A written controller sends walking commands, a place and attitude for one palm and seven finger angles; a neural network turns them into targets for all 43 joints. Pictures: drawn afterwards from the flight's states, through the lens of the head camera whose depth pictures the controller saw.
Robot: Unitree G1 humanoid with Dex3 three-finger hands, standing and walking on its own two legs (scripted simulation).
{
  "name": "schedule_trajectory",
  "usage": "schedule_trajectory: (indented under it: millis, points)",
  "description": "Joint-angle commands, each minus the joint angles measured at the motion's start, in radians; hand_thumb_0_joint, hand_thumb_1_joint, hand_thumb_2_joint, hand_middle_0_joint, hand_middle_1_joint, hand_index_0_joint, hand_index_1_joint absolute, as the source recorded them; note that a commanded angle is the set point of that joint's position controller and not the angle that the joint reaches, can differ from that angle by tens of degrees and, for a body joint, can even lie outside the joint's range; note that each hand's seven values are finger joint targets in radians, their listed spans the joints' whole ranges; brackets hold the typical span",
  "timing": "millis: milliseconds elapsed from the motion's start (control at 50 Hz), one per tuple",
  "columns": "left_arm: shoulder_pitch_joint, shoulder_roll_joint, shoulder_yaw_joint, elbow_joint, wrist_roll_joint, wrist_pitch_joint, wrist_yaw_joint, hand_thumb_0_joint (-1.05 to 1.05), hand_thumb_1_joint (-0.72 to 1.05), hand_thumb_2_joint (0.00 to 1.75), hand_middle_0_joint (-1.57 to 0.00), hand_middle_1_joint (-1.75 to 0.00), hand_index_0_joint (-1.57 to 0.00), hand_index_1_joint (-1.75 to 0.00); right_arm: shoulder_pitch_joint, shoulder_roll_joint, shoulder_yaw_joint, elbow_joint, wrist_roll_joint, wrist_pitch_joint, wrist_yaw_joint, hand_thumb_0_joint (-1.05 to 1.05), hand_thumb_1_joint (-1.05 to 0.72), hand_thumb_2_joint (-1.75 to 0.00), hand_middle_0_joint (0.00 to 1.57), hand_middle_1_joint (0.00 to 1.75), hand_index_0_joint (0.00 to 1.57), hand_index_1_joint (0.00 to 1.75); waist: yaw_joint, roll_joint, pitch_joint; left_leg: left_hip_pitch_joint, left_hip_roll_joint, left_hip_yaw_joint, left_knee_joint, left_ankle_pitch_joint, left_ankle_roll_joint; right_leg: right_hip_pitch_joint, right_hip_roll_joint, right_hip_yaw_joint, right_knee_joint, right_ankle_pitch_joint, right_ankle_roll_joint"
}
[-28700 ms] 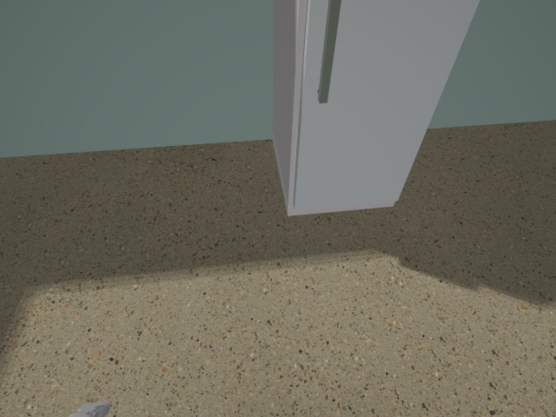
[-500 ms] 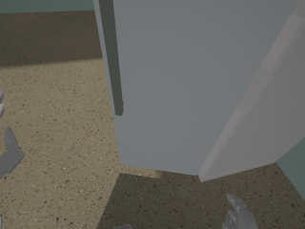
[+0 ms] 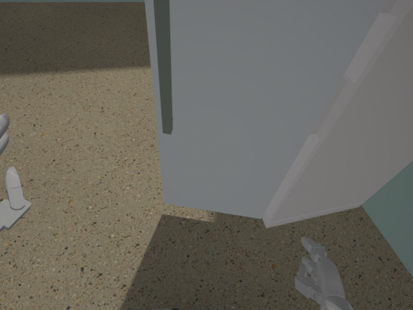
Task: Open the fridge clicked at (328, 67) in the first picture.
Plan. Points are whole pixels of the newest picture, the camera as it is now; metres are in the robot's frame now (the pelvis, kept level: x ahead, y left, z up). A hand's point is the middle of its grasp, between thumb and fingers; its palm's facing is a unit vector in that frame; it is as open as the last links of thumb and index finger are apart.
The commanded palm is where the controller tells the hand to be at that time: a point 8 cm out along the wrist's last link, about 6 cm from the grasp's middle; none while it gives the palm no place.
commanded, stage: step back with the hand held close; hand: left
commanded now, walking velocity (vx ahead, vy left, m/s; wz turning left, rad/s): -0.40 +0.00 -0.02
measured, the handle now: (166, 60) +0.64 +0.17 +0.13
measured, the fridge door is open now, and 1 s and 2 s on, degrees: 68 68 68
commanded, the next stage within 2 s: stop stepping back and stand still in 0.06 s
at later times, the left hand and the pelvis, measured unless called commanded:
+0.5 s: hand out of the picture +0.09 +0.27 +0.16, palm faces +0.42 -0.80 -0.42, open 7.4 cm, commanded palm +0.02 +0.30 +0.18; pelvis -0.12 +0.01 +0.00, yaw -1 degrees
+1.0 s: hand out of the picture +0.03 +0.28 +0.17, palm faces +0.46 -0.77 -0.44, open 7.4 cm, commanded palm -0.03 +0.32 +0.18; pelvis -0.16 +0.02 -0.01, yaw +1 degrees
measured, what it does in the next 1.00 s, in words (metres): walks backwards: right foot, then left foot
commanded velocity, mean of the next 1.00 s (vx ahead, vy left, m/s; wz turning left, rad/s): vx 0.09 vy -0.02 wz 0.00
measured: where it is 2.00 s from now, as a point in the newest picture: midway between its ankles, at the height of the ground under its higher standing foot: outside the picture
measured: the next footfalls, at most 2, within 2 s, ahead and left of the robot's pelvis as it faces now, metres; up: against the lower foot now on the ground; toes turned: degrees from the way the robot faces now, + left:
right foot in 0.16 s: -0.12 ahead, -0.07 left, +0.00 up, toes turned -2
left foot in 0.36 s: -0.02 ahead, +0.11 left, +0.00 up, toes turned +5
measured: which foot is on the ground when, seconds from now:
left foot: down 0.00-0.16, up 0.18-0.34, down 0.36-0.98, up 1.00-1.00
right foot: up 0.00-0.14, down 0.16-1.00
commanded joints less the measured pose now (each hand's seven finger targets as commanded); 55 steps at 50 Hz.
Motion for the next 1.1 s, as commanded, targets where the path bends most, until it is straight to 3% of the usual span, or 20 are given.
schedule_trajectory:
  millis: [0,80,100,140,160,220,340,400,480,520,580,600,720,800,920,960,980,1040,1060,1080]
  points:
    - [-0.009,0.114,0.078,-0.252,-0.012,-0.037,0.026,0.0,0.9,0.9,-0.2,-0.3,-0.2,-0.3,-0.036,-0.152,-0.063,-0.106,0.002,-0.057,0.002,0.0,-0.9,-0.9,0.2,0.3,0.2,0.3,0.006,0.226,-0.203,0.106,0.27,-0.197,-0.26,-0.007,0.06,0.104,-0.009,-0.038,-0.013,-0.055,-0.007]
    - [-0.064,0.155,0.1,-0.236,-0.023,-0.018,0.035,0.0,0.9,0.9,-0.2,-0.3,-0.2,-0.3,-0.071,-0.153,-0.061,-0.11,-0.009,-0.039,-0.009,0.0,-0.9,-0.9,0.2,0.3,0.2,0.3,0.01,0.257,-0.16,-0.069,0.189,-0.142,-0.311,-0.352,-0.035,0.296,0.009,-0.096,-0.362,0.022,-0.049]
    - [-0.071,0.146,0.089,-0.211,-0.031,-0.022,0.028,0.0,0.9,0.9,-0.2,-0.3,-0.2,-0.3,-0.063,-0.141,-0.059,-0.106,-0.005,-0.023,-0.007,0.0,-0.9,-0.9,0.2,0.3,0.2,0.3,0.002,0.166,-0.152,-0.035,0.144,-0.107,-0.206,-0.327,-0.073,0.257,-0.048,-0.042,-0.506,0.038,-0.077]
    - [-0.103,0.24,0.134,-0.248,-0.014,-0.044,0.032,0.0,0.9,0.9,-0.2,-0.3,-0.2,-0.3,-0.069,-0.117,-0.043,-0.101,0.004,-0.003,-0.007,0.0,-0.9,-0.9,0.2,0.3,0.2,0.3,0.017,-0.149,-0.123,0.092,-0.017,-0.019,0.358,-0.267,-0.131,-0.109,-0.435,0.424,-0.766,0.094,-0.212]
    - [-0.113,0.276,0.176,-0.244,0.006,-0.058,0.05,0.0,0.9,0.9,-0.2,-0.3,-0.2,-0.3,-0.055,-0.117,-0.024,-0.097,-0.023,-0.008,-0.006,0.0,-0.9,-0.9,0.2,0.3,0.2,0.3,0.025,-0.124,-0.098,-0.038,-0.025,-0.022,0.498,-0.355,-0.121,-0.033,-0.462,0.33,-0.671,0.486,-0.245]
    - [-0.028,0.147,0.072,-0.144,0.019,-0.003,0.04,0.0,0.9,0.9,-0.2,-0.3,-0.2,-0.3,-0.012,-0.112,-0.02,-0.102,0.02,-0.007,-0.018,0.0,-0.9,-0.9,0.2,0.3,0.2,0.3,-0.022,-0.097,-0.158,-0.075,-0.007,-0.028,0.42,-0.274,-0.088,0.172,-0.321,0.089,-0.432,0.779,-0.158]
    - [-0.058,0.167,0.102,-0.218,0.018,-0.031,0.049,0.0,0.9,0.9,-0.2,-0.3,-0.2,-0.3,0.007,-0.181,-0.051,-0.114,0.031,-0.046,-0.035,0.0,-0.9,-0.9,0.2,0.3,0.2,0.3,-0.009,0.138,-0.121,0.176,0.136,-0.172,-0.088,-0.072,-0.006,0.094,-0.106,0.024,-0.386,0.203,-0.022]
    - [-0.041,0.156,0.109,-0.234,0.028,-0.056,0.04,0.0,0.9,0.9,-0.2,-0.3,-0.2,-0.3,0.009,-0.153,-0.033,-0.087,-0.002,-0.061,-0.03,0.0,-0.9,-0.9,0.2,0.3,0.2,0.3,-0.029,0.291,-0.067,0.016,0.188,-0.361,-0.344,-0.493,-0.027,0.158,-0.031,-0.071,-0.227,0.052,-0.011]
    - [-0.019,0.143,0.097,-0.198,0.034,-0.046,0.047,0.0,0.9,0.9,-0.2,-0.3,-0.2,-0.3,0.025,-0.152,-0.045,-0.078,-0.008,-0.064,-0.022,0.0,-0.9,-0.9,0.2,0.3,0.2,0.3,-0.019,0.243,-0.081,-0.021,0.174,-0.252,-0.349,-0.579,-0.037,0.257,-0.004,-0.128,-0.311,-0.017,-0.044]
    - [0.031,0.119,0.079,-0.154,0.029,-0.024,0.044,0.0,0.9,0.9,-0.2,-0.3,-0.2,-0.3,0.031,-0.152,-0.044,-0.083,-0.007,-0.045,-0.022,0.0,-0.9,-0.9,0.2,0.3,0.2,0.3,-0.026,0.174,-0.095,-0.058,0.114,-0.182,-0.239,-0.519,-0.057,0.342,-0.025,-0.108,-0.455,0.007,-0.069]
    - [-0.024,0.153,0.112,-0.155,0.024,-0.023,0.043,0.0,0.9,0.9,-0.2,-0.3,-0.2,-0.3,0.035,-0.154,-0.059,-0.076,-0.011,-0.015,-0.011,0.0,-0.9,-0.9,0.2,0.3,0.2,0.3,-0.023,-0.131,-0.076,-0.154,-0.001,-0.031,0.355,-0.296,-0.067,0.207,-0.376,0.383,-0.674,-0.178,-0.248]
    - [-0.071,0.131,0.09,-0.162,0.016,-0.027,0.047,0.0,0.9,0.9,-0.2,-0.3,-0.2,-0.3,0.045,-0.149,-0.062,-0.065,0.004,-0.023,-0.008,0.0,-0.9,-0.9,0.2,0.3,0.2,0.3,-0.02,-0.18,-0.048,-0.219,0.007,-0.046,0.47,-0.292,-0.07,0.234,-0.407,0.397,-0.652,-0.043,-0.286]
    - [-0.165,0.126,0.052,-0.133,0.032,-0.04,0.052,0.0,0.9,0.9,-0.2,-0.3,-0.2,-0.3,0.024,-0.142,-0.039,-0.053,0.006,-0.034,-0.031,0.0,-0.9,-0.9,0.2,0.3,0.2,0.3,-0.039,0.03,0.014,0.168,0.038,0.022,0.074,-0.251,-0.04,-0.037,-0.247,0.08,-0.484,-0.112,-0.146]
    - [-0.147,0.152,0.095,-0.196,0.031,-0.059,0.048,0.0,0.9,0.9,-0.2,-0.3,-0.2,-0.3,0.004,-0.146,-0.03,-0.064,0.001,-0.044,-0.029,0.0,-0.9,-0.9,0.2,0.3,0.2,0.3,-0.035,0.308,-0.011,0.043,0.31,-0.478,-0.343,-0.712,0.074,0.005,-0.036,-0.059,0.003,-0.096,-0.032]
    - [-0.019,0.117,0.088,-0.186,0.028,-0.025,0.036,0.0,0.9,0.9,-0.2,-0.3,-0.2,-0.3,0.014,-0.134,-0.041,-0.1,0.004,-0.028,-0.004,0.0,-0.9,-0.9,0.2,0.3,0.2,0.3,-0.024,0.134,-0.041,-0.124,0.12,-0.101,-0.116,-0.541,-0.035,0.297,-0.069,-0.056,-0.433,-0.017,-0.078]
    - [-0.036,0.136,0.103,-0.18,0.019,-0.014,0.037,0.0,0.9,0.9,-0.2,-0.3,-0.2,-0.3,0.008,-0.12,-0.049,-0.097,0.007,-0.017,0.0,0.0,-0.9,-0.9,0.2,0.3,0.2,0.3,-0.017,-0.152,-0.024,-0.095,0.011,-0.009,0.329,-0.335,-0.072,0.091,-0.319,0.383,-0.674,-0.255,-0.202]
    - [-0.06,0.132,0.103,-0.193,0.013,-0.011,0.044,0.0,0.9,0.9,-0.2,-0.3,-0.2,-0.3,0.007,-0.129,-0.046,-0.084,0.006,-0.022,0.003,0.0,-0.9,-0.9,0.2,0.3,0.2,0.3,-0.013,-0.152,-0.003,-0.117,0.005,-0.025,0.45,-0.294,-0.078,0.071,-0.38,0.446,-0.692,-0.145,-0.252]
    - [-0.08,0.114,0.079,-0.11,0.021,-0.027,0.053,0.0,0.9,0.9,-0.2,-0.3,-0.2,-0.3,0.033,-0.111,-0.022,-0.061,0.01,-0.033,-0.002,0.0,-0.9,-0.9,0.2,0.3,0.2,0.3,-0.026,-0.049,-0.039,-0.037,0.032,-0.016,0.255,-0.253,-0.067,0.159,-0.304,0.179,-0.536,0.277,-0.188]
    - [-0.125,-0.083,-0.28,0.63,0.101,0.127,-0.086,0.0,0.9,0.9,-0.2,-0.3,-0.2,-0.3,-0.002,-0.22,-0.069,0.159,0.004,-0.042,0.095,0.0,-0.9,-0.9,0.2,0.3,0.2,0.3,-0.081,-0.01,-0.017,-0.122,0.09,0.022,0.28,-0.198,-0.072,0.154,-0.355,-0.064,-0.314,0.766,-0.135]
    - [-0.077,-0.106,-0.29,0.668,0.091,0.194,-0.113,0.0,0.9,0.9,-0.2,-0.3,-0.2,-0.3,0.099,-0.184,-0.083,0.14,0.011,0.012,0.081,0.0,-0.9,-0.9,0.2,0.3,0.2,0.3,-0.081,-0.015,-0.097,0.017,0.062,-0.052,0.214,-0.004,-0.062,0.123,-0.253,0.002,-0.236,0.748,-0.101]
